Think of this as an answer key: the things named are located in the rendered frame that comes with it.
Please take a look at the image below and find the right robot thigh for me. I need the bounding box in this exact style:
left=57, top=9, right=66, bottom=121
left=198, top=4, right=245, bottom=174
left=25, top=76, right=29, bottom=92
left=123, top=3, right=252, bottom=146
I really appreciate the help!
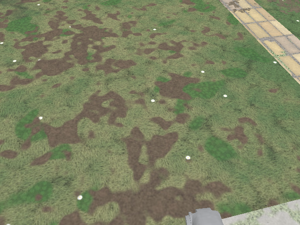
left=185, top=207, right=224, bottom=225

